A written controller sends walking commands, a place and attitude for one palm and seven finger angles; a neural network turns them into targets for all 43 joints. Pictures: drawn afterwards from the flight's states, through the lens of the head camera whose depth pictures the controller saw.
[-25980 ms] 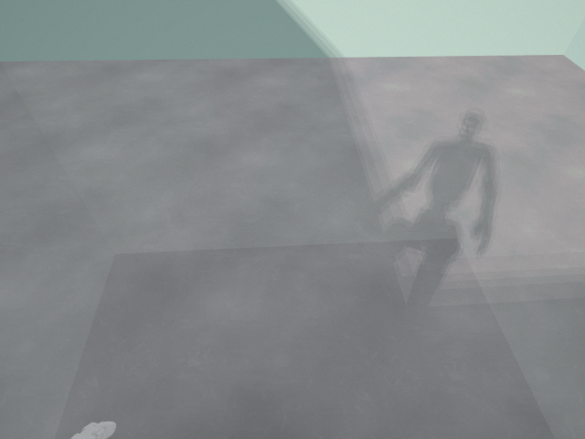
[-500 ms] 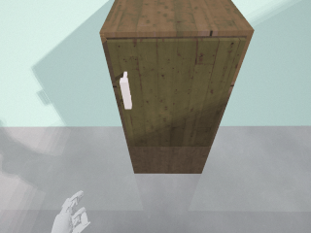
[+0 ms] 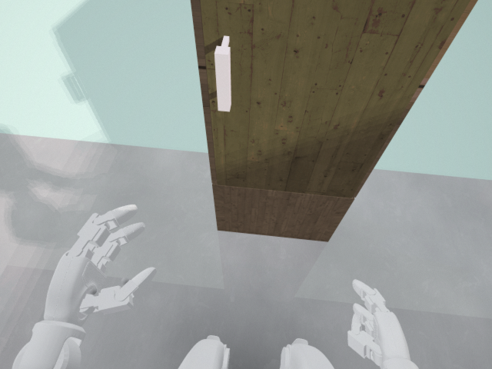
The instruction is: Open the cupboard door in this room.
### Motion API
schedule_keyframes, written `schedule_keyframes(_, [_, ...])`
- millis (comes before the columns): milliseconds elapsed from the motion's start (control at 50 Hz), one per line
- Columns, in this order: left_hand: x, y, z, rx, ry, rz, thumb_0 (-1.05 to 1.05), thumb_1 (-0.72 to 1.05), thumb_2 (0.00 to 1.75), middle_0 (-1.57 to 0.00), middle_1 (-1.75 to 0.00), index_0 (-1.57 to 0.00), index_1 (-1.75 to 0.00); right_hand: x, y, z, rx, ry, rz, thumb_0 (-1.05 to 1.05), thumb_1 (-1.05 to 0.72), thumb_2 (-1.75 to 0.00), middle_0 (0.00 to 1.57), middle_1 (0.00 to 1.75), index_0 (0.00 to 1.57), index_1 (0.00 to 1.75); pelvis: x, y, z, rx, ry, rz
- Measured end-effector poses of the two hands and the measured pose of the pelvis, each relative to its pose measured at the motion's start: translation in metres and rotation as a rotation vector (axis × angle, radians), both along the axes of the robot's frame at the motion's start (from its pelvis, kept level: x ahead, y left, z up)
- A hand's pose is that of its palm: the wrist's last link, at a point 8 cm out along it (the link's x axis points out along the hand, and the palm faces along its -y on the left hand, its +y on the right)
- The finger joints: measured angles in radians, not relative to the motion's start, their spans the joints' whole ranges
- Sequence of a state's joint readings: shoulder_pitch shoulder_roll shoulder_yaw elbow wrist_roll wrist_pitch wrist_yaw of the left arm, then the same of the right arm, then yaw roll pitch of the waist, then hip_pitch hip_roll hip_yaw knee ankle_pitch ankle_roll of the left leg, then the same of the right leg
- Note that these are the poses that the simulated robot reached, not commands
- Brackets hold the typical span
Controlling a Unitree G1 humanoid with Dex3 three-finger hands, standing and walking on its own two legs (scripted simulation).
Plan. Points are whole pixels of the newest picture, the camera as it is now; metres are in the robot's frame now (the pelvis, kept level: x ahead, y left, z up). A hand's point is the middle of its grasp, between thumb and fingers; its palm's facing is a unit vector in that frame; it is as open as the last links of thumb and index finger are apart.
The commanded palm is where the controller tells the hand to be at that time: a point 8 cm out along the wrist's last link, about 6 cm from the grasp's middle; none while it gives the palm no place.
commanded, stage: raise the hand with hooked fingers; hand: left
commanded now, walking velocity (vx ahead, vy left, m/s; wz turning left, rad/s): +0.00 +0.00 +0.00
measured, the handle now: (225, 74) +0.61 +0.11 +0.11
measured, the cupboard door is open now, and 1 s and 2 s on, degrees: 0 0 0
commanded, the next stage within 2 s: move the hooked fingers beside the handle in 1.46 s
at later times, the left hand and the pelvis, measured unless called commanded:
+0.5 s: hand (90, 235) +0.27 +0.25 +0.09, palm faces +0.01 -1.00 -0.05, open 12.8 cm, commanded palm +0.25 +0.30 +0.10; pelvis +0.01 +0.02 +0.03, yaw -1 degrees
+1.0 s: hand (62, 184) +0.32 +0.29 +0.13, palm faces +0.02 -1.00 -0.05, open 14.0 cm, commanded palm +0.29 +0.34 +0.13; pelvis +0.02 +0.02 +0.05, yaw -1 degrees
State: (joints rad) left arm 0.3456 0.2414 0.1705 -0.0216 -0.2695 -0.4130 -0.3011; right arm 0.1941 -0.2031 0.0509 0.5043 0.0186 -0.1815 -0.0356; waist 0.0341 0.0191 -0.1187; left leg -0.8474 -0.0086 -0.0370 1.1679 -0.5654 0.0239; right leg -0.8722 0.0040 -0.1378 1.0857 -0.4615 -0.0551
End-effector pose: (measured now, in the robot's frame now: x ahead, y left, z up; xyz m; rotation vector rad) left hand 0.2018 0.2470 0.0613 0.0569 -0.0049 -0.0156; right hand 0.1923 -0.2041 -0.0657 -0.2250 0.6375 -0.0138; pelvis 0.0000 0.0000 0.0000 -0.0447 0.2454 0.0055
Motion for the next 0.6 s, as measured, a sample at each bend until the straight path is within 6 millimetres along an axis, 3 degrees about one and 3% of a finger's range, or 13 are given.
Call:
schedule_keyframes(120, [0.022,0.015,0.003,-0.013,0.094,-0.007,0.0,0.21,0.6,-0.25,-0.74,-0.25,-0.74,-0.047,-0.001,-0.006,0.023,0.113,-0.1,0.01,-0.9,-0.9,0.21,0.3,0.21,0.3,0.002,0.007,0.012,0.007,-0.004,-0.019])
schedule_keyframes(240, [0.03,0.031,0.014,-0.005,0.054,0.026,0.0,0.07,0.54,-0.26,-0.83,-0.26,-0.83,-0.066,-0.023,0.006,-0.05,0.129,-0.147,0.01,-0.9,-0.9,0.21,0.3,0.21,0.3,0.006,0.014,0.02,0.009,-0.011,-0.027])
schedule_keyframes(400, [0.041,0.043,0.019,-0.011,0.036,0.009,0.0,-0.11,0.46,-0.27,-0.95,-0.28,-0.95,-0.047,-0.039,0.03,-0.123,0.063,-0.154,0.01,-0.9,-0.9,0.2,0.3,0.2,0.3,0.012,0.02,0.026,0.005,-0.028,-0.026])
schedule_keyframes(600, [0.055,0.066,0.038,-0.006,0.008,0.036,-0.01,-0.35,0.36,-0.29,-1.1,-0.29,-1.1,-0.012,-0.014,0.045,-0.084,-0.011,-0.086,0.01,-0.9,-0.9,0.2,0.3,0.2,0.3,0.017,0.024,0.034,-0.004,-0.053,-0.014])
